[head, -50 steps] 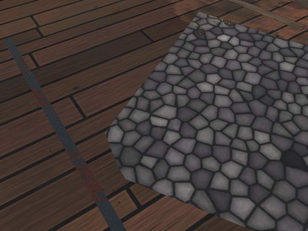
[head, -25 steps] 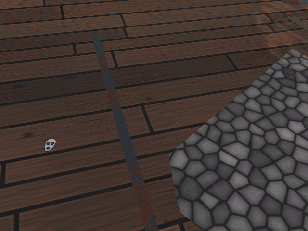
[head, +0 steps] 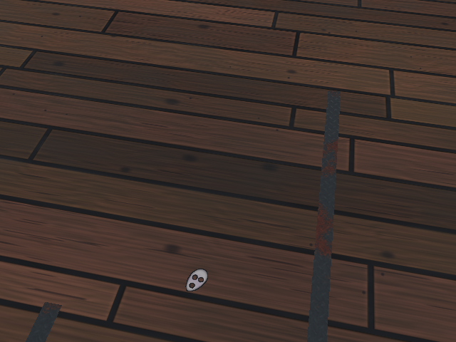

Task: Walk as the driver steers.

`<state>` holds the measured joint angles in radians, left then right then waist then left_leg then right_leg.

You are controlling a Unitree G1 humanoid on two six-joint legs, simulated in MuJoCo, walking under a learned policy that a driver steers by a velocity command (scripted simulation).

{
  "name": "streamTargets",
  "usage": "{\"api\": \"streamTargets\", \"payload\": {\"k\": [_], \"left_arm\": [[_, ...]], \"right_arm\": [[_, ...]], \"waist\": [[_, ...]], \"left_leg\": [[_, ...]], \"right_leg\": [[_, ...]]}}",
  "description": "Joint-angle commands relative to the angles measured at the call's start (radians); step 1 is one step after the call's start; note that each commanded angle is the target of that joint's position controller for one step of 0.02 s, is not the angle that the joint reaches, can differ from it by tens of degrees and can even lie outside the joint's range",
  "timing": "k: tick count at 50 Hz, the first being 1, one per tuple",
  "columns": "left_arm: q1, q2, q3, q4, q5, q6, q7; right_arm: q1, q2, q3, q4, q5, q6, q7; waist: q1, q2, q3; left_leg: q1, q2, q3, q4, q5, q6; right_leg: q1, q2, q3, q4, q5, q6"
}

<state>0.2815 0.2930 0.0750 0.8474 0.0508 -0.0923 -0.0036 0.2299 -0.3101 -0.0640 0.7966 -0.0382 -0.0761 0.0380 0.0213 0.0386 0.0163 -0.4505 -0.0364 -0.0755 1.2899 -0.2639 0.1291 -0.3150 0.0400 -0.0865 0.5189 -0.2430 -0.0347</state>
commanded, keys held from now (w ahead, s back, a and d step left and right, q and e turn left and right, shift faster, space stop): w+e+shift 0.80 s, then e+shift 0.10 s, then q+shift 0.10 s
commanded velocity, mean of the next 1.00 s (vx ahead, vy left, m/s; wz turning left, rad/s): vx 0.93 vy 0.00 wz -0.64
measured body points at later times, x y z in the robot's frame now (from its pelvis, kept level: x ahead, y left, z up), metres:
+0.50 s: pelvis +0.45 +0.01 +0.01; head +0.47 +0.01 +0.46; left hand +0.66 +0.25 -0.10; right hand +0.38 -0.27 -0.11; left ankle +0.40 +0.13 -0.73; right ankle +0.47 -0.11 -0.63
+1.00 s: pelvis +0.84 -0.16 +0.00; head +0.88 -0.20 +0.45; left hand +1.04 +0.05 -0.11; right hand +0.89 -0.49 -0.06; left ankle +1.12 -0.16 -0.67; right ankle +0.77 -0.13 -0.73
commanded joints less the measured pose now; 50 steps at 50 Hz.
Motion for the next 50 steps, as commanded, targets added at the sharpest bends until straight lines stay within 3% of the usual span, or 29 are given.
{"api": "streamTargets", "payload": {"k": [1,4,6,9,11,12,13,14,15,16,17,18,20,23,28,30,32,34,35,36,37,38,39,41,43,46,47,48,50], "left_arm": [[0.11,0.0,-0.017,0.02,-0.022,-0.041,-0.013],[0.13,0.042,-0.011,0.018,-0.036,-0.047,-0.014],[0.12,0.072,-0.003,0.005,-0.042,-0.047,-0.015],[0.184,0.149,0.012,0.016,-0.055,-0.045,-0.021],[0.228,0.169,0.012,0.034,-0.054,-0.036,-0.02],[0.232,0.185,0.015,0.04,-0.052,-0.027,-0.017],[0.214,0.179,0.015,0.031,-0.057,-0.024,-0.016],[0.198,0.077,-0.006,-0.007,-0.048,-0.026,-0.016],[0.277,-0.028,-0.026,-0.055,-0.103,-0.021,-0.012],[0.203,0.044,-0.015,-0.059,-0.085,-0.009,-0.005],[0.113,0.053,-0.01,-0.063,-0.067,0.001,-0.011],[0.083,0.035,-0.011,-0.065,-0.06,0.009,-0.021],[0.088,0.0,-0.01,-0.069,-0.034,0.045,-0.039],[-0.023,-0.026,-0.014,-0.117,-0.022,0.081,-0.057],[-0.22,-0.002,-0.037,-0.216,-0.026,0.077,-0.09],[-0.28,0.007,-0.044,-0.232,-0.027,0.074,-0.1],[-0.217,0.045,-0.036,-0.214,-0.03,0.072,-0.094],[0.063,0.117,-0.005,-0.145,-0.033,0.072,-0.074],[0.269,0.164,0.024,-0.077,-0.032,0.069,-0.054],[0.25,0.216,0.061,-0.067,-0.062,0.083,-0.028],[0.109,0.337,0.07,-0.113,-0.018,0.096,-0.027],[0.148,0.337,0.08,-0.152,-0.024,0.102,-0.018],[0.135,0.271,0.069,-0.131,-0.028,0.095,-0.005],[0.065,0.204,0.046,-0.12,-0.035,0.066,0.005],[0.027,0.167,0.027,-0.129,-0.047,0.039,0.006],[0.019,0.182,0.031,-0.119,-0.048,0.025,-0.003],[-0.018,0.093,0.014,-0.157,-0.108,0.016,0.021],[0.017,0.102,0.01,-0.135,-0.113,0.021,0.037],[0.165,0.099,0.003,-0.069,-0.086,0.034,0.054]], "right_arm": [[-0.041,0.041,0.035,-0.116,-0.021,0.005,0.02],[-0.203,0.01,0.053,-0.199,-0.034,-0.003,0.03],[-0.289,0.027,0.074,-0.222,-0.011,-0.014,0.047],[-0.333,-0.004,0.069,-0.225,0.004,-0.018,0.039],[-0.263,-0.051,0.048,-0.202,-0.006,-0.024,0.012],[-0.111,-0.077,0.032,-0.155,-0.012,-0.029,-0.003],[0.052,-0.117,0.011,-0.113,-0.023,-0.033,-0.023],[0.236,-0.209,-0.016,-0.096,-0.048,-0.035,-0.045],[0.236,-0.249,-0.025,-0.1,-0.057,-0.026,-0.043],[0.154,-0.184,-0.026,-0.102,-0.032,-0.016,-0.039],[0.08,-0.093,-0.005,-0.103,-0.02,-0.023,-0.036],[0.055,-0.057,0.001,-0.087,-0.019,-0.029,-0.031],[0.06,-0.024,0.01,-0.051,-0.003,-0.042,-0.033],[0.089,0.021,0.017,0.001,0.026,-0.063,-0.026],[0.081,-0.031,0.009,0.029,0.017,-0.078,-0.037],[0.131,-0.078,0.004,0.043,0.017,-0.073,-0.047],[0.166,-0.147,-0.01,0.038,0.015,-0.053,-0.064],[0.104,-0.211,-0.029,0.012,0.003,-0.016,-0.077],[0.067,-0.214,-0.032,-0.009,-0.004,0.0,-0.073],[0.039,-0.16,-0.028,-0.013,-0.001,0.001,-0.056],[0.162,-0.036,0.012,-0.118,-0.002,-0.019,-0.041],[0.07,-0.083,0.018,-0.172,0.002,-0.048,-0.042],[0.013,-0.103,0.022,-0.177,0.002,-0.066,-0.041],[-0.007,-0.087,0.031,-0.17,-0.021,-0.049,-0.045],[0.027,-0.08,0.033,-0.162,-0.034,0.0,-0.046],[-0.047,-0.025,0.049,-0.206,-0.014,0.02,-0.04],[-0.178,-0.015,0.041,-0.244,0.026,-0.031,-0.054],[-0.214,0.017,0.054,-0.249,0.029,-0.053,-0.052],[-0.269,0.04,0.055,-0.249,0.03,-0.078,-0.031]], "waist": [[-0.028,-0.093,0.031],[-0.038,-0.061,0.094],[-0.025,-0.052,0.109],[-0.003,-0.075,0.086],[-0.033,-0.091,-0.002],[-0.104,-0.096,-0.096],[-0.184,-0.102,-0.182],[-0.235,0.031,-0.327],[-0.152,0.234,-0.461],[-0.134,0.149,-0.336],[-0.12,0.061,-0.174],[-0.092,0.022,-0.093],[-0.031,0.068,-0.033],[-0.009,0.034,0.026],[0.016,0.002,0.112],[0.003,-0.02,0.121],[0.048,0.033,0.048],[0.202,0.08,-0.098],[0.281,0.048,-0.189],[0.258,-0.128,-0.157],[0.032,-0.313,-0.195],[0.117,-0.165,-0.327],[0.086,-0.041,-0.149],[-0.022,0.061,0.023],[-0.084,0.086,0.064],[-0.084,0.045,0.036],[-0.027,0.069,0.018],[0.002,0.05,-0.02],[0.088,-0.044,-0.072]], "left_leg": [[-0.272,0.094,-0.088,-0.065,0.003,-0.015],[-0.333,0.152,0.012,-0.285,0.131,-0.06],[-0.092,0.112,0.079,-0.538,0.254,-0.083],[0.063,0.059,0.124,-0.649,0.295,-0.084],[0.166,0.01,0.123,-0.724,0.2,-0.068],[0.344,-0.021,0.134,-0.753,0.157,-0.057],[0.582,0.046,0.088,-0.733,0.134,-0.05],[0.791,0.313,-0.193,-0.759,-0.214,-0.04],[0.902,0.546,-0.682,-0.957,-0.443,0.029],[0.779,0.495,-0.678,-1.028,-0.521,0.042],[0.636,0.44,-0.489,-1.017,-0.38,0.029],[0.518,0.4,-0.357,-1.038,-0.193,0.016],[0.392,0.351,-0.168,-1.074,-0.022,-0.017],[0.378,0.302,0.033,-1.122,0.181,-0.052],[0.323,0.232,0.309,-1.19,0.467,-0.087],[0.371,0.225,0.368,-1.156,0.78,-0.11],[0.481,0.251,0.374,-0.996,1.194,-0.125],[0.466,0.298,0.344,-0.625,1.38,-0.111],[0.343,0.291,0.317,-0.315,1.221,-0.093],[0.093,0.096,0.308,0.104,0.349,-0.115],[-0.328,-0.006,0.198,0.435,-0.244,-0.168],[-0.442,0.011,0.001,0.445,-0.184,-0.157],[-0.477,0.071,-0.02,0.32,-0.126,-0.147],[-0.337,0.135,-0.014,0.123,-0.1,-0.16],[-0.19,0.165,0.007,-0.001,-0.134,-0.204],[-0.063,0.125,0.092,-0.283,0.032,-0.207],[-0.058,0.088,0.068,-0.413,0.145,-0.211],[-0.016,0.057,0.099,-0.578,0.296,-0.199],[0.059,-0.006,0.134,-0.75,0.603,-0.169]], "right_leg": [[0.143,-0.272,0.443,-0.354,-0.135,-0.158],[0.105,-0.243,0.355,-0.436,0.0,-0.187],[-0.037,-0.175,0.239,-0.479,0.157,-0.153],[0.049,-0.208,0.236,-0.469,0.413,-0.151],[0.203,-0.207,0.214,-0.258,0.736,-0.126],[0.196,-0.182,0.195,-0.047,0.809,-0.112],[0.047,-0.142,0.192,0.201,0.662,-0.099],[-0.141,-0.077,0.16,0.553,0.2,-0.095],[-0.375,-0.008,0.156,0.858,-0.2,-0.082],[-0.477,-0.065,0.158,0.914,-0.107,-0.092],[-0.503,-0.104,0.155,0.869,-0.035,-0.089],[-0.473,-0.13,0.155,0.824,-0.011,-0.08],[-0.418,-0.162,0.155,0.779,-0.011,-0.064],[-0.497,-0.179,0.125,0.764,0.057,-0.059],[-0.399,-0.141,0.001,0.418,0.308,-0.095],[-0.288,-0.073,-0.098,0.279,0.331,-0.128],[-0.172,0.005,-0.144,0.241,0.267,-0.157],[0.116,0.055,-0.109,0.241,0.148,-0.198],[0.37,0.07,-0.039,0.181,0.082,-0.228],[0.524,0.015,0.104,0.096,0.001,-0.254],[0.714,-0.217,0.613,0.04,0.142,-0.417],[0.767,-0.299,0.871,-0.178,-0.128,-0.491],[0.6,-0.303,0.873,-0.289,-0.21,-0.431],[0.272,-0.221,0.697,-0.289,0.052,-0.355],[0.059,-0.159,0.535,-0.269,0.488,-0.335],[-0.042,-0.035,0.328,-0.205,0.894,-0.26],[-0.066,-0.009,0.312,-0.178,0.769,-0.222],[-0.033,0.015,0.267,-0.156,0.715,-0.181],[0.061,-0.013,0.271,-0.168,0.58,-0.125]]}}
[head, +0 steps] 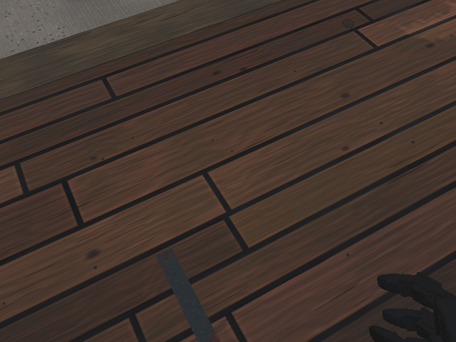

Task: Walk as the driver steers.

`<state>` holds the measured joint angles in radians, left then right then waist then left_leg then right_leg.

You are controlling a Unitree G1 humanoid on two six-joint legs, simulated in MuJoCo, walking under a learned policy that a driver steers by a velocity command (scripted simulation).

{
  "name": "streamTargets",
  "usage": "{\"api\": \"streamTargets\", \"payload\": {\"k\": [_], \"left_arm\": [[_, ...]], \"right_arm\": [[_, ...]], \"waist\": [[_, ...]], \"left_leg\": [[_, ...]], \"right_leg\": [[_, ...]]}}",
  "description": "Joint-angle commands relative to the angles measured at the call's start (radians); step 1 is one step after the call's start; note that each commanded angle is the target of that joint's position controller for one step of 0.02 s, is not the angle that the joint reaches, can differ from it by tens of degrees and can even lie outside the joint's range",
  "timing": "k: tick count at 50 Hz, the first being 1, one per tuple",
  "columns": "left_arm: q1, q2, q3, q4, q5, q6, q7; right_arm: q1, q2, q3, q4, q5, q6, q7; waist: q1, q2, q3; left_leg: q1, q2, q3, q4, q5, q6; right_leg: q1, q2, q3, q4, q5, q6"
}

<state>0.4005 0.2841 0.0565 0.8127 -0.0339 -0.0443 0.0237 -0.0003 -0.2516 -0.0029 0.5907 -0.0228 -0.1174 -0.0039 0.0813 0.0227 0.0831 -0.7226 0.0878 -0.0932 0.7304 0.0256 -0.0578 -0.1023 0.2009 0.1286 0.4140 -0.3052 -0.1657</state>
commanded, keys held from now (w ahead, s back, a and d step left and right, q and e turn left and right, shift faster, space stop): q+shift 0.74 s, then shift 0.26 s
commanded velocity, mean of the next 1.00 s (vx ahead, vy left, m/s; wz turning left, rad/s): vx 0.11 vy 0.00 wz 0.59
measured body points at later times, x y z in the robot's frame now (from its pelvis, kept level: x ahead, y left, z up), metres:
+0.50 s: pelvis +0.22 +0.05 +0.00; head +0.26 +0.07 +0.45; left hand +0.35 +0.35 -0.09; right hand +0.42 -0.20 -0.09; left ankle +0.29 +0.13 -0.73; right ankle +0.37 -0.09 -0.70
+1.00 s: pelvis +0.28 +0.03 +0.01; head +0.31 +0.04 +0.46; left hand +0.21 +0.33 -0.09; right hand +0.58 -0.06 -0.09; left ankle +0.18 +0.14 -0.69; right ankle +0.37 -0.06 -0.73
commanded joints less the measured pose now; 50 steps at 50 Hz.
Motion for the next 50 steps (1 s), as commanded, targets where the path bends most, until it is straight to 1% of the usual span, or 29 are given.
{"api": "streamTargets", "payload": {"k": [1,3,4,5,6,7,8,9,10,11,13,14,16,19,21,23,26,29,30,31,32,33,34,35,36,39,42,45,50], "left_arm": [[0.067,0.105,0.017,-0.014,0.009,-0.009,0.028],[0.054,0.09,0.009,-0.006,0.034,-0.006,0.026],[0.019,0.105,0.013,-0.015,0.045,-0.008,0.027],[-0.062,0.127,0.019,-0.038,0.051,-0.008,0.027],[-0.149,0.115,0.015,-0.084,0.07,-0.01,0.026],[0.086,0.009,-0.01,-0.088,0.08,-0.007,0.011],[0.17,0.075,-0.014,-0.085,0.054,-0.009,-0.014],[0.038,0.138,0.001,-0.111,0.029,-0.002,-0.019],[-0.101,0.161,0.009,-0.148,0.045,0.005,-0.013],[-0.152,0.146,0.01,-0.177,0.054,0.015,-0.004],[-0.129,0.111,0.008,-0.192,0.063,0.031,0.004],[-0.113,0.084,0.003,-0.186,0.062,0.03,0.011],[-0.15,0.056,-0.002,-0.194,0.065,0.027,0.024],[-0.209,0.064,0.004,-0.201,0.052,0.038,0.032],[-0.268,0.073,0.01,-0.209,0.043,0.038,0.031],[-0.317,0.075,0.013,-0.216,0.037,0.027,0.026],[-0.365,0.079,0.019,-0.217,0.028,0.0,0.013],[-0.328,0.108,0.037,-0.195,0.018,-0.019,0.0],[-0.295,0.12,0.045,-0.18,0.018,-0.02,-0.001],[-0.303,0.148,0.051,-0.185,0.029,-0.012,0.003],[-0.316,0.207,0.058,-0.198,0.065,0.003,0.004],[-0.317,0.161,0.057,-0.209,0.088,0.002,0.003],[-0.363,0.111,0.044,-0.23,0.074,0.004,0.009],[-0.393,0.083,0.035,-0.24,0.059,0.011,0.017],[-0.397,0.081,0.03,-0.246,0.047,0.019,0.025],[-0.343,0.093,0.022,-0.233,0.058,0.035,0.03],[-0.273,0.124,0.03,-0.209,0.059,0.046,0.022],[-0.288,0.156,0.041,-0.201,0.049,0.05,0.007],[-0.258,0.17,0.041,-0.163,0.021,0.049,-0.008]], "right_arm": [[-0.051,-0.033,-0.014,-0.048,0.019,-0.038,0.019],[-0.008,-0.093,-0.042,-0.038,0.017,-0.035,0.031],[0.071,-0.122,-0.058,-0.013,0.021,-0.036,0.036],[0.224,-0.14,-0.071,0.031,0.026,-0.039,0.041],[0.428,-0.176,-0.081,0.08,0.021,-0.039,0.041],[0.369,-0.221,-0.074,0.057,-0.014,-0.032,0.046],[0.317,-0.221,-0.087,0.017,-0.01,-0.015,0.042],[0.219,-0.195,-0.09,-0.027,0.012,0.008,0.03],[0.164,-0.157,-0.079,-0.045,0.028,0.037,0.021],[0.149,-0.166,-0.073,-0.053,0.027,0.051,0.015],[0.13,-0.168,-0.078,-0.055,0.022,0.061,0.015],[0.125,-0.158,-0.078,-0.053,0.024,0.065,0.014],[0.161,-0.176,-0.088,-0.041,0.03,0.078,0.002],[0.176,-0.215,-0.108,-0.043,0.048,0.112,-0.023],[0.178,-0.215,-0.113,-0.05,0.056,0.134,-0.036],[0.196,-0.213,-0.119,-0.051,0.052,0.151,-0.043],[0.215,-0.209,-0.129,-0.059,0.045,0.166,-0.047],[0.2,-0.205,-0.135,-0.08,0.05,0.171,-0.043],[0.188,-0.19,-0.129,-0.086,0.058,0.171,-0.04],[0.249,-0.141,-0.114,-0.076,0.061,0.174,-0.036],[0.258,-0.136,-0.111,-0.102,0.072,0.171,-0.033],[0.267,-0.228,-0.136,-0.098,0.056,0.155,-0.021],[0.273,-0.277,-0.15,-0.074,0.053,0.156,-0.014],[0.289,-0.267,-0.15,-0.049,0.052,0.166,-0.017],[0.307,-0.238,-0.142,-0.037,0.046,0.176,-0.02],[0.26,-0.174,-0.113,-0.065,0.051,0.175,-0.016],[0.191,-0.141,-0.094,-0.095,0.046,0.162,-0.02],[0.186,-0.117,-0.078,-0.093,0.034,0.156,-0.017],[0.176,-0.118,-0.07,-0.079,0.035,0.159,-0.008]], "waist": [[0.036,-0.089,-0.131],[0.001,-0.142,-0.144],[-0.05,-0.151,-0.169],[-0.151,-0.148,-0.209],[-0.252,-0.079,-0.304],[-0.08,0.226,-0.44],[-0.085,0.174,-0.558],[-0.105,0.076,-0.424],[-0.112,-0.079,-0.281],[-0.084,-0.11,-0.197],[-0.032,-0.04,-0.132],[-0.021,-0.01,-0.137],[-0.038,0.024,-0.189],[-0.053,0.065,-0.251],[-0.076,0.095,-0.225],[-0.1,0.128,-0.198],[-0.124,0.153,-0.181],[-0.1,0.17,-0.176],[-0.078,0.139,-0.184],[-0.11,0.023,-0.243],[-0.132,-0.24,-0.23],[-0.125,-0.272,-0.228],[-0.129,-0.199,-0.187],[-0.13,-0.141,-0.154],[-0.126,-0.115,-0.137],[-0.087,-0.117,-0.099],[-0.042,-0.145,-0.132],[-0.048,-0.166,-0.176],[-0.047,-0.208,-0.187]], "left_leg": [[0.343,-0.135,0.138,-0.229,0.362,0.038],[0.375,-0.167,0.138,-0.257,0.301,0.088],[0.436,-0.188,0.142,-0.258,0.266,0.108],[0.548,-0.184,0.141,-0.298,0.297,0.125],[0.75,-0.063,0.013,-0.276,0.538,0.168],[1.078,0.223,-0.424,-0.166,0.846,0.372],[1.121,0.28,-0.671,-0.279,0.555,0.449],[0.985,0.244,-0.632,-0.335,0.154,0.428],[0.768,0.163,-0.543,-0.399,-0.084,0.367],[0.605,0.125,-0.528,-0.448,-0.173,0.349],[0.428,0.019,-0.446,-0.486,-0.209,0.305],[0.394,-0.016,-0.396,-0.476,-0.15,0.283],[0.391,-0.04,-0.359,-0.441,0.04,0.277],[0.434,-0.049,-0.399,-0.422,-0.114,0.239],[0.437,-0.066,-0.435,-0.437,-0.297,0.207],[0.455,-0.077,-0.469,-0.44,-0.376,0.198],[0.503,-0.077,-0.522,-0.417,-0.347,0.203],[0.515,-0.09,-0.584,-0.377,-0.299,0.186],[0.473,-0.124,-0.564,-0.324,-0.364,0.161],[0.382,-0.19,-0.473,-0.169,-0.585,0.122],[0.17,-0.309,-0.237,0.04,-0.686,0.077],[0.119,-0.243,-0.179,0.27,-0.634,0.028],[0.104,-0.2,-0.142,0.36,-0.552,0.001],[0.096,-0.18,-0.115,0.418,-0.487,-0.012],[0.07,-0.17,-0.09,0.505,-0.439,-0.023],[0.037,-0.118,0.017,0.55,-0.39,-0.05],[0.031,-0.086,0.028,0.427,-0.409,-0.075],[0.151,-0.069,0.051,0.269,-0.432,-0.067],[0.332,-0.089,0.098,-0.022,-0.416,-0.012]], "right_leg": [[-0.119,-0.192,0.066,-0.047,0.587,0.018],[-0.027,-0.214,0.069,0.049,0.652,0.053],[0.002,-0.225,0.055,0.141,0.772,0.077],[-0.002,-0.212,0.011,0.313,0.856,0.111],[-0.106,-0.158,-0.039,0.669,0.61,0.151],[-0.453,-0.04,-0.036,1.065,-0.375,0.233],[-0.529,-0.074,0.075,1.159,-0.291,0.223],[-0.61,-0.117,0.075,1.168,-0.207,0.213],[-0.62,-0.137,0.033,1.102,-0.137,0.199],[-0.61,-0.14,0.025,1.056,-0.106,0.197],[-0.531,-0.163,0.032,0.881,-0.074,0.191],[-0.503,-0.167,0.017,0.782,-0.066,0.192],[-0.459,-0.14,-0.006,0.635,-0.057,0.214],[-0.447,-0.123,0.026,0.521,0.015,0.236],[-0.448,-0.116,0.043,0.441,0.055,0.237],[-0.434,-0.108,0.054,0.363,0.064,0.235],[-0.375,-0.095,0.064,0.237,0.05,0.223],[-0.23,-0.112,0.064,0.04,0.083,0.197],[-0.125,-0.159,0.058,-0.075,0.177,0.177],[0.028,-0.309,0.144,-0.09,0.224,0.114],[0.093,-0.498,0.345,-0.098,0.376,-0.024],[0.036,-0.583,0.421,-0.114,0.381,-0.091],[-0.001,-0.54,0.321,-0.104,0.341,-0.073],[-0.029,-0.472,0.219,-0.091,0.273,-0.033],[-0.038,-0.441,0.167,-0.088,0.255,-0.015],[-0.058,-0.403,0.057,-0.107,0.363,-0.043],[0.042,-0.426,0.04,-0.088,0.488,-0.085],[0.035,-0.439,-0.004,-0.065,0.559,-0.092],[0.007,-0.472,0.002,-0.032,0.532,-0.089]]}}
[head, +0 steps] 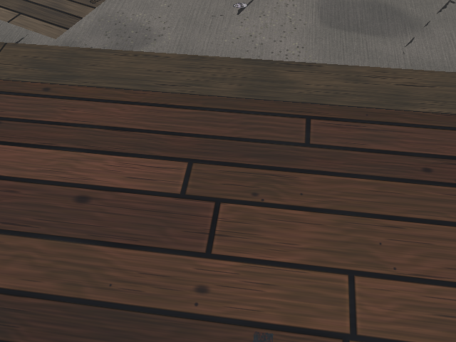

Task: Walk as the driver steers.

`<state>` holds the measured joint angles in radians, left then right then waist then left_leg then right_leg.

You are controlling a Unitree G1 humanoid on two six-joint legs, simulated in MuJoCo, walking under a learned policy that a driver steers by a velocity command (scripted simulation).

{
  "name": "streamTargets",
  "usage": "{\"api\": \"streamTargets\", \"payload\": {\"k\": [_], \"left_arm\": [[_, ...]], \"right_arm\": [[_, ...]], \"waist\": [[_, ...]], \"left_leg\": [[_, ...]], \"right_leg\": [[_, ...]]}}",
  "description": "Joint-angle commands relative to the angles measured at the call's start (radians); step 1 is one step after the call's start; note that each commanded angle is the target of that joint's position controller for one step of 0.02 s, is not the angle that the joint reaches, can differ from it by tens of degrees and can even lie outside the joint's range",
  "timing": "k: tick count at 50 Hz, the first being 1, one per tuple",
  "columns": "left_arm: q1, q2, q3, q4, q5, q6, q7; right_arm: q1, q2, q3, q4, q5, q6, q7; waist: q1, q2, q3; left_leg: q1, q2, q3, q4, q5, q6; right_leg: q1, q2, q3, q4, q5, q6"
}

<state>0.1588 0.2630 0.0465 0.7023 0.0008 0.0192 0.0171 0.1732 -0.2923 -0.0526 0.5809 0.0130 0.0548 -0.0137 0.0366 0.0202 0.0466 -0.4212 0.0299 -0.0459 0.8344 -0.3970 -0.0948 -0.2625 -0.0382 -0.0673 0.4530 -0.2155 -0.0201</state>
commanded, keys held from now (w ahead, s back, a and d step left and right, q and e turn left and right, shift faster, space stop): e+shift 0.18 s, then w+e+shift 0.46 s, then w+shift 0.06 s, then w+q+shift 0.30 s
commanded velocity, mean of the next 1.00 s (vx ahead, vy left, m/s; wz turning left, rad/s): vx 0.59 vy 0.00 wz -0.38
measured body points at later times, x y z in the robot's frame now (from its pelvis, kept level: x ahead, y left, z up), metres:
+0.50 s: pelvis +0.07 -0.02 +0.00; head +0.07 -0.04 +0.45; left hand +0.30 +0.20 -0.08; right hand +0.04 -0.32 -0.12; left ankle -0.01 +0.14 -0.74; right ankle +0.11 -0.18 -0.69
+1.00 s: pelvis +0.34 -0.27 -0.02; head +0.37 -0.30 +0.43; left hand +0.44 -0.03 -0.14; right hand +0.38 -0.56 -0.14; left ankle +0.60 -0.29 -0.68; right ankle +0.16 -0.20 -0.74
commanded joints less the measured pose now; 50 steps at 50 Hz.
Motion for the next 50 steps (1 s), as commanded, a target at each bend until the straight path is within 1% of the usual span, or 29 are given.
{"api": "streamTargets", "payload": {"k": [1,2,3,4,5,6,7,9,11,13,16,20,21,24,27,28,29,30,31,32,33,34,36,37,39,42,44,48,50], "left_arm": [[-0.01,0.177,0.043,-0.039,-0.022,-0.015,-0.002],[-0.01,0.142,0.027,-0.024,-0.031,-0.017,-0.004],[0.041,0.092,0.006,-0.001,-0.029,-0.03,-0.014],[0.065,0.046,-0.014,-0.013,0.01,-0.045,-0.031],[0.056,0.047,-0.01,-0.038,-0.002,-0.056,-0.037],[-0.016,0.153,0.018,-0.043,-0.017,-0.049,-0.028],[-0.025,0.204,0.045,-0.043,-0.039,-0.039,-0.021],[0.058,0.191,0.063,-0.008,-0.034,0.003,0.002],[0.065,0.164,0.061,-0.022,-0.033,0.015,-0.001],[0.012,0.153,0.061,-0.059,-0.034,0.005,-0.011],[-0.016,0.111,0.054,-0.089,-0.033,-0.02,-0.029],[-0.016,0.084,0.046,-0.114,-0.037,-0.027,-0.049],[-0.044,0.103,0.049,-0.119,0.068,0.008,-0.096],[-0.103,0.1,0.046,-0.151,0.031,0.023,-0.138],[-0.136,0.116,0.04,-0.162,0.025,0.02,-0.133],[-0.127,0.123,0.04,-0.158,0.025,0.019,-0.126],[-0.057,0.134,0.044,-0.137,0.023,0.016,-0.114],[0.116,0.146,0.057,-0.08,0.017,0.006,-0.095],[0.388,0.198,0.087,0.02,0.017,-0.005,-0.071],[0.393,0.345,0.111,0.022,0.014,-0.007,-0.053],[0.315,0.369,0.105,-0.048,-0.002,-0.015,-0.047],[0.285,0.329,0.096,-0.041,0.016,-0.015,-0.042],[0.245,0.25,0.074,-0.034,0.035,-0.035,-0.027],[0.177,0.205,0.054,-0.045,0.031,-0.05,-0.026],[0.166,0.157,0.032,-0.035,0.023,-0.085,-0.031],[0.262,0.156,0.031,0.016,0.018,-0.112,-0.043],[0.307,0.142,0.025,0.041,0.02,-0.124,-0.044],[0.301,0.101,-0.006,0.08,0.015,-0.143,-0.026],[0.287,0.129,-0.006,0.091,0.015,-0.154,-0.006]], "right_arm": [[0.022,-0.058,-0.016,-0.054,-0.004,-0.014,0.004],[0.064,-0.034,-0.011,-0.026,-0.009,-0.017,0.006],[0.082,-0.048,-0.01,-0.017,-0.018,-0.018,0.002],[0.127,-0.132,-0.025,-0.024,-0.031,-0.013,-0.01],[0.053,-0.183,-0.04,-0.02,-0.047,-0.006,-0.015],[0.03,-0.154,-0.042,-0.041,-0.056,-0.018,-0.013],[0.026,-0.163,-0.048,-0.031,-0.058,-0.027,-0.015],[-0.034,-0.126,-0.04,-0.033,-0.036,-0.044,-0.022],[0.008,-0.098,-0.038,-0.015,-0.012,-0.062,-0.028],[0.041,-0.092,-0.038,0.007,-0.011,-0.085,-0.032],[0.086,-0.104,-0.052,0.038,-0.02,-0.118,-0.031],[0.085,-0.138,-0.072,0.066,-0.017,-0.141,-0.018],[0.126,-0.136,-0.062,0.087,-0.07,-0.134,-0.002],[0.112,-0.161,-0.07,0.098,-0.066,-0.137,0.003],[0.119,-0.185,-0.076,0.117,-0.069,-0.125,0.008],[0.125,-0.193,-0.077,0.125,-0.069,-0.118,0.011],[0.118,-0.209,-0.079,0.13,-0.064,-0.111,0.013],[0.097,-0.221,-0.081,0.132,-0.05,-0.101,0.019],[0.099,-0.203,-0.068,0.124,-0.05,-0.096,0.025],[0.069,-0.026,-0.018,0.044,-0.062,-0.105,0.038],[-0.049,-0.058,-0.016,-0.036,-0.074,-0.124,0.044],[-0.105,-0.11,-0.02,-0.053,-0.071,-0.133,0.046],[0.035,-0.107,-0.008,0.036,-0.067,-0.144,0.041],[0.093,-0.101,-0.003,0.069,-0.07,-0.132,0.045],[0.115,-0.1,-0.002,0.106,-0.057,-0.094,0.058],[0.014,-0.067,0.007,0.111,-0.024,-0.072,0.07],[-0.066,-0.05,0.011,0.102,-0.007,-0.08,0.072],[-0.13,-0.021,0.032,0.097,-0.018,-0.097,0.089],[-0.086,-0.033,0.035,0.117,-0.018,-0.096,0.09]], "waist": [[-0.017,-0.199,-0.147],[-0.048,-0.183,-0.141],[-0.047,-0.147,-0.16],[-0.031,0.036,-0.228],[-0.008,0.231,-0.185],[-0.077,0.184,-0.152],[-0.081,0.187,-0.106],[-0.047,0.177,-0.072],[-0.063,0.172,-0.075],[-0.084,0.159,-0.045],[-0.092,0.1,-0.026],[-0.071,0.089,0.007],[-0.074,0.035,0.015],[-0.069,0.122,0.059],[-0.063,0.109,0.075],[-0.057,0.104,0.07],[-0.017,0.102,0.041],[0.082,0.045,-0.045],[0.2,-0.08,-0.2],[0.147,-0.423,-0.154],[0.136,-0.36,-0.201],[0.123,-0.223,-0.131],[0.023,-0.076,-0.085],[-0.025,-0.077,-0.069],[-0.048,-0.068,-0.032],[-0.012,-0.02,0.078],[0.018,-0.023,0.108],[-0.005,-0.042,0.086],[-0.042,-0.079,0.023]], "left_leg": [[0.106,-0.036,0.047,-0.261,0.067,0.05],[0.231,-0.048,0.057,-0.463,0.207,0.082],[0.408,-0.006,-0.001,-0.546,0.333,0.11],[0.591,0.189,-0.189,-0.47,0.615,0.158],[0.445,0.328,-0.225,-0.436,0.647,0.296],[0.357,0.313,-0.215,-0.478,0.545,0.351],[0.343,0.303,-0.197,-0.494,0.535,0.353],[0.294,0.286,-0.116,-0.508,0.549,0.328],[0.335,0.281,-0.122,-0.621,0.006,0.292],[0.394,0.303,-0.157,-0.692,-0.206,0.27],[0.484,0.327,-0.098,-0.721,-0.157,0.256],[0.461,0.345,0.022,-0.748,-0.094,0.25],[0.403,0.333,0.095,-0.754,-0.123,0.224],[0.344,0.328,0.183,-0.771,-0.161,0.184],[0.382,0.333,0.253,-0.74,-0.133,0.173],[0.391,0.332,0.278,-0.702,-0.057,0.174],[0.378,0.325,0.313,-0.586,0.192,0.173],[0.333,0.289,0.378,-0.314,0.536,0.168],[0.164,0.234,0.399,0.105,0.689,0.146],[-0.271,0.089,0.347,0.454,-0.091,0.079],[-0.465,-0.02,0.055,0.605,-0.147,0.06],[-0.549,0.036,0.018,0.633,-0.043,0.079],[-0.417,0.125,0.026,0.502,0.112,0.107],[-0.336,0.143,0.021,0.456,0.166,0.112],[-0.285,0.154,0.028,0.417,0.234,0.109],[-0.391,0.121,0.039,0.305,0.346,0.127],[-0.407,0.033,0.025,0.198,0.397,0.146],[-0.285,-0.038,0.178,-0.047,0.533,0.196],[-0.129,-0.093,0.245,-0.124,0.562,0.22]], "right_leg": [[0.14,-0.218,0.204,-0.043,0.435,-0.22],[0.079,-0.19,0.192,-0.015,0.408,-0.186],[-0.026,-0.154,0.181,-0.007,0.284,-0.11],[-0.166,-0.073,0.118,0.138,-0.031,-0.021],[-0.25,-0.009,0.048,0.179,-0.313,0.037],[-0.237,-0.014,0.065,0.335,-0.351,0.065],[-0.309,0.005,0.063,0.499,-0.363,0.073],[-0.356,-0.003,0.109,0.7,-0.331,0.099],[-0.452,-0.044,0.096,0.755,-0.184,0.1],[-0.56,-0.062,0.092,0.74,-0.103,0.093],[-0.633,-0.084,0.106,0.661,-0.039,0.07],[-0.614,-0.117,0.102,0.589,0.006,0.053],[-0.546,-0.085,0.046,0.548,-0.002,0.034],[-0.468,-0.097,0.003,0.453,0.008,-0.018],[-0.4,-0.08,-0.055,0.366,-0.094,-0.077],[-0.349,-0.054,-0.091,0.346,-0.135,-0.101],[-0.235,0.001,-0.132,0.329,-0.181,-0.124],[-0.012,0.079,-0.166,0.278,-0.164,-0.148],[0.335,0.162,-0.122,0.247,-0.21,-0.173],[0.462,-0.112,0.398,-0.02,-0.575,-0.236],[0.462,-0.2,0.87,-0.263,-0.695,-0.288],[0.466,-0.247,0.791,-0.271,-0.562,-0.266],[0.282,-0.208,0.584,-0.209,-0.373,-0.217],[0.184,-0.163,0.502,-0.226,-0.338,-0.187],[0.104,-0.131,0.406,-0.286,-0.23,-0.148],[0.138,-0.098,0.224,-0.357,0.074,-0.078],[0.176,-0.062,0.083,-0.37,0.298,-0.033],[0.233,-0.052,-0.085,-0.407,0.734,0.027],[0.298,-0.075,-0.125,-0.353,1.138,0.055]]}}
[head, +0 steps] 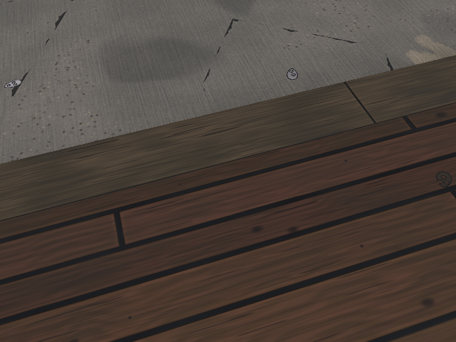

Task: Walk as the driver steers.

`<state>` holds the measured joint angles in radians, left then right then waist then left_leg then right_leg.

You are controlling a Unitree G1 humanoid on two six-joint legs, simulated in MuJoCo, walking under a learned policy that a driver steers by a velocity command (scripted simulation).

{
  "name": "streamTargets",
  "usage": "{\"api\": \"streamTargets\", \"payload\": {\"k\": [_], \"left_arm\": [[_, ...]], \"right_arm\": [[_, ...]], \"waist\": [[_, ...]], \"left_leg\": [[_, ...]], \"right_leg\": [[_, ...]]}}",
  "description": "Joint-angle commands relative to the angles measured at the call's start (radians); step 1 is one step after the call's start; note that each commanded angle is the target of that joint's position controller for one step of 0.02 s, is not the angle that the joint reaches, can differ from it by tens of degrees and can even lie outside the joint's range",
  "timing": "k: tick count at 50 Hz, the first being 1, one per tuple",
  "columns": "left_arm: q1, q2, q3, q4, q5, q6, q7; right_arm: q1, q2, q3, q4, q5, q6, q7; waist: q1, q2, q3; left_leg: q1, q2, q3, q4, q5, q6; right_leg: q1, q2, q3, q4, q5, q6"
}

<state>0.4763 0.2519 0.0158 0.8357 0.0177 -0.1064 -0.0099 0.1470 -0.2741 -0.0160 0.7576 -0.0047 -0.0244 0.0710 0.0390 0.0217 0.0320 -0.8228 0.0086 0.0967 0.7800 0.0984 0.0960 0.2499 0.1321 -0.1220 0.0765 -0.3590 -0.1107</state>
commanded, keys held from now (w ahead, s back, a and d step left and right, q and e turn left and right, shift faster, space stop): w+q+shift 0.88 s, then e+shift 0.12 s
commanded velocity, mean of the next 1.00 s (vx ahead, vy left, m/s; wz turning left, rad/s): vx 0.96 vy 0.00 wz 0.82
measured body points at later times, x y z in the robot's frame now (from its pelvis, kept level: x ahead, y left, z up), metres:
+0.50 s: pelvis +0.48 -0.02 +0.00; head +0.51 -0.01 +0.44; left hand +0.68 +0.26 -0.04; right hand +0.56 -0.32 -0.12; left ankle +0.25 +0.01 -0.71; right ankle +0.68 -0.12 -0.72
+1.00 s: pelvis +0.85 +0.18 -0.02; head +0.88 +0.21 +0.42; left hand +0.63 +0.32 -0.16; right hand +1.18 +0.21 -0.11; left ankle +0.90 +0.27 -0.72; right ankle +0.78 -0.09 -0.59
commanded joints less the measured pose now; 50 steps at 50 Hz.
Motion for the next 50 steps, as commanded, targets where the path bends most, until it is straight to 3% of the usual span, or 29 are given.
{"api": "streamTargets", "payload": {"k": [1,4,5,6,7,8,9,10,12,14,18,21,23,24,25,26,27,28,29,30,33,41,43,45,46,47,48,49,50], "left_arm": [[-0.049,0.171,0.033,-0.041,0.004,-0.025,0.038],[-0.181,0.251,0.063,-0.069,0.036,0.024,0.078],[-0.305,0.275,0.077,-0.089,0.024,0.039,0.077],[-0.449,0.08,0.025,-0.137,0.044,0.013,0.043],[-0.241,-0.012,-0.009,-0.231,0.005,-0.002,0.027],[-0.232,0.06,-0.02,-0.244,0.022,-0.028,0.014],[-0.266,0.123,-0.014,-0.231,0.033,-0.042,0.002],[-0.299,0.125,-0.014,-0.235,0.051,-0.033,0.002],[-0.304,0.117,-0.027,-0.237,0.074,0.019,0.002],[-0.393,0.105,-0.04,-0.276,0.064,0.04,-0.004],[-0.569,0.052,-0.06,-0.337,0.01,0.037,-0.015],[-0.579,0.086,-0.046,-0.344,0.008,0.026,-0.006],[-0.453,0.156,-0.014,-0.307,0.01,0.014,0.011],[-0.28,0.198,0.009,-0.267,0.01,0.006,0.022],[-0.041,0.27,0.044,-0.224,0.026,0.0,0.043],[0.078,0.35,0.068,-0.2,0.07,0.003,0.053],[-0.025,0.37,0.083,-0.196,0.054,0.016,0.042],[-0.141,0.238,0.064,-0.221,0.046,0.024,0.036],[-0.176,0.168,0.048,-0.211,0.039,0.027,0.03],[-0.169,0.142,0.042,-0.187,0.042,0.029,0.027],[-0.077,0.071,0.024,-0.087,0.016,0.008,0.014],[-0.068,0.174,0.041,-0.027,0.016,-0.023,0.017],[-0.022,0.214,0.05,-0.017,0.014,-0.008,0.031],[-0.03,0.269,0.061,-0.022,0.015,0.022,0.049],[-0.058,0.276,0.059,-0.035,0.013,0.029,0.05],[-0.052,0.232,0.054,-0.033,0.01,0.03,0.033],[0.081,0.102,0.025,-0.081,0.007,0.029,0.031],[0.049,0.17,0.027,-0.119,-0.039,0.032,0.04],[-0.047,0.18,0.025,-0.122,-0.047,0.032,0.046]], "right_arm": [[-0.006,-0.073,-0.007,-0.038,0.001,-0.011,0.0],[0.432,-0.202,-0.059,0.092,-0.001,0.008,-0.021],[0.656,-0.237,-0.089,0.148,0.009,0.009,-0.035],[0.601,-0.193,-0.082,0.196,0.028,0.025,-0.047],[0.39,-0.247,-0.083,0.117,-0.006,0.014,-0.052],[0.338,-0.218,-0.089,0.07,-0.01,0.013,-0.061],[0.306,-0.146,-0.078,0.07,-0.02,0.01,-0.07],[0.262,-0.133,-0.072,0.073,-0.021,-0.001,-0.069],[0.246,-0.142,-0.064,0.071,-0.015,-0.035,-0.074],[0.236,-0.17,-0.072,0.06,-0.008,-0.06,-0.067],[0.284,-0.184,-0.093,0.063,0.014,-0.066,-0.052],[0.316,-0.208,-0.109,0.063,0.008,-0.057,-0.053],[0.301,-0.24,-0.118,0.057,-0.002,-0.057,-0.059],[0.252,-0.267,-0.123,0.047,-0.004,-0.061,-0.054],[0.196,-0.222,-0.112,0.021,-0.004,-0.075,-0.054],[0.193,-0.046,-0.068,-0.038,0.022,-0.084,-0.06],[0.249,-0.068,-0.05,-0.082,0.035,-0.074,-0.06],[0.159,-0.131,-0.058,-0.053,0.007,-0.051,-0.065],[0.102,-0.137,-0.061,-0.057,-0.011,-0.041,-0.053],[0.068,-0.128,-0.062,-0.06,-0.019,-0.03,-0.037],[0.005,-0.05,-0.039,-0.121,-0.032,0.01,-0.004],[-0.22,-0.047,0.004,-0.246,-0.027,0.024,0.036],[-0.209,-0.072,-0.002,-0.227,-0.03,0.021,0.029],[0.004,-0.114,-0.02,-0.159,-0.043,0.011,0.014],[0.234,-0.144,-0.043,-0.077,-0.049,0.002,-0.005],[0.292,-0.179,-0.064,-0.023,-0.049,0.002,-0.034],[0.222,-0.287,-0.08,-0.054,-0.054,0.004,-0.054],[0.282,-0.272,-0.092,-0.094,-0.026,0.01,-0.066],[0.232,-0.238,-0.085,-0.086,-0.017,0.004,-0.081]], "waist": [[-0.079,-0.114,-0.008],[-0.316,-0.148,-0.171],[-0.463,-0.073,-0.186],[-0.37,0.222,-0.053],[-0.106,0.246,-0.173],[-0.128,0.099,-0.214],[-0.082,-0.101,-0.068],[-0.033,-0.163,0.015],[0.017,-0.167,0.1],[0.001,-0.13,0.129],[-0.117,-0.013,0.08],[-0.149,0.036,0.021],[-0.085,0.036,-0.088],[0.025,0.02,-0.189],[0.143,-0.015,-0.313],[0.137,-0.28,-0.421],[0.04,-0.446,-0.458],[0.045,-0.244,-0.278],[0.042,-0.128,-0.169],[0.03,-0.084,-0.119],[-0.01,-0.142,-0.041],[-0.056,-0.077,0.123],[-0.072,-0.091,0.078],[-0.189,-0.117,-0.04],[-0.279,-0.111,-0.133],[-0.263,-0.008,-0.148],[-0.099,0.21,-0.262],[-0.176,0.093,-0.518],[-0.16,-0.012,-0.377]], "left_leg": [[0.335,-0.102,0.118,-0.077,0.047,0.037],[0.716,-0.16,0.081,-0.105,-0.121,0.104],[0.912,-0.072,-0.058,-0.238,-0.114,0.206],[1.023,-0.022,-0.176,-0.138,-0.089,0.205],[1.141,0.136,-0.689,-0.222,-0.158,0.408],[1.118,0.243,-0.946,-0.487,-0.574,0.436],[0.906,0.227,-0.923,-0.599,-0.736,0.37],[0.735,0.18,-0.831,-0.621,-0.681,0.316],[0.499,0.095,-0.69,-0.638,-0.573,0.282],[0.331,0.02,-0.559,-0.676,-0.439,0.265],[0.374,-0.044,-0.465,-0.64,-0.178,0.169],[0.593,-0.012,-0.495,-0.525,0.031,0.127],[0.689,-0.008,-0.5,-0.319,0.262,0.083],[0.645,-0.039,-0.47,-0.108,0.284,0.059],[0.486,-0.077,-0.421,0.181,0.114,0.046],[0.185,-0.169,-0.304,0.494,-0.602,0.031],[0.032,-0.116,-0.243,0.646,-0.575,0.035],[-0.022,-0.035,-0.207,0.663,-0.458,0.035],[-0.007,0.0,-0.182,0.607,-0.391,0.025],[0.02,0.028,-0.178,0.575,-0.375,0.013],[-0.007,0.078,-0.167,0.56,-0.361,0.004],[0.151,0.039,0.039,0.101,-0.126,0.057],[0.268,-0.048,0.119,0.036,-0.166,0.093],[0.553,-0.121,0.084,-0.022,-0.236,0.124],[0.837,-0.12,-0.012,-0.12,-0.173,0.157],[1.041,-0.041,-0.142,-0.232,-0.101,0.168],[1.255,0.271,-0.481,-0.079,0.606,0.205],[1.361,0.397,-0.675,-0.2,0.63,0.338],[1.183,0.376,-0.605,-0.298,0.551,0.317]], "right_leg": [[-0.151,-0.263,-0.082,0.091,1.468,0.156],[-0.16,-0.302,-0.073,0.696,1.746,0.173],[-0.348,-0.209,-0.093,1.233,1.354,0.161],[-0.812,0.016,-0.017,1.635,-0.02,0.129],[-1.111,0.002,0.199,1.79,-0.143,0.161],[-1.156,-0.054,0.303,1.69,-0.08,0.136],[-1.114,-0.117,0.3,1.529,0.014,0.105],[-1.052,-0.154,0.275,1.414,0.019,0.108],[-0.951,-0.209,0.247,1.248,0.009,0.146],[-0.833,-0.24,0.179,1.016,0.109,0.177],[-0.649,-0.203,0.122,0.613,0.438,0.179],[-0.627,-0.155,0.129,0.462,0.426,0.161],[-0.468,-0.106,0.136,0.413,0.282,0.14],[-0.267,-0.122,0.143,0.414,0.229,0.122],[-0.006,-0.26,0.254,0.461,0.017,0.091],[0.233,-0.566,0.683,0.344,-0.347,0.043],[0.196,-0.642,1.064,0.178,-0.482,-0.03],[0.048,-0.572,0.884,0.177,-0.515,-0.018],[-0.081,-0.517,0.675,0.194,-0.302,0.001],[-0.161,-0.472,0.535,0.193,-0.112,0.021],[-0.246,-0.423,0.297,0.179,0.202,0.057],[-0.343,-0.358,-0.134,0.069,0.763,0.106],[-0.246,-0.356,-0.17,0.185,1.212,0.118],[-0.268,-0.395,-0.145,0.494,1.432,0.105],[-0.38,-0.401,-0.116,0.757,1.348,0.089],[-0.582,-0.278,-0.123,1.103,0.58,0.1],[-0.833,-0.185,-0.045,1.499,-0.268,0.121],[-0.939,-0.157,0.161,1.617,-0.172,0.124],[-0.965,-0.181,0.168,1.579,-0.065,0.128]]}}
Velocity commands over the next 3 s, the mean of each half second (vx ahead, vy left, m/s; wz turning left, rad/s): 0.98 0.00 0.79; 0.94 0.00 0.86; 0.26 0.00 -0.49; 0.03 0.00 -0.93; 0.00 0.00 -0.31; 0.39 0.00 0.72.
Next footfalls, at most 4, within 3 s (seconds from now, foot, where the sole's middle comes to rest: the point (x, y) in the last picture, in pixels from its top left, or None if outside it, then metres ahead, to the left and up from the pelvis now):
0.10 left None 0.28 0.02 -0.76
0.50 right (290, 258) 0.72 -0.11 -0.76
0.94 left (168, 201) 0.93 0.30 -0.76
1.42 right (179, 142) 1.21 0.30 -0.76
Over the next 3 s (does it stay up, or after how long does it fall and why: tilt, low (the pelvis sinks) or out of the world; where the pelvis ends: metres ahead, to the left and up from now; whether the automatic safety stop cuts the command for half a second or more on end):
stays up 1.24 0.46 0.01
